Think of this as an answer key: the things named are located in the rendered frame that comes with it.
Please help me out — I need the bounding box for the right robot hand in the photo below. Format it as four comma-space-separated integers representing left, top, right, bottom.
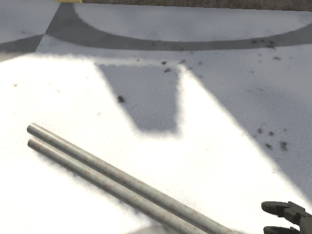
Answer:
261, 201, 312, 234

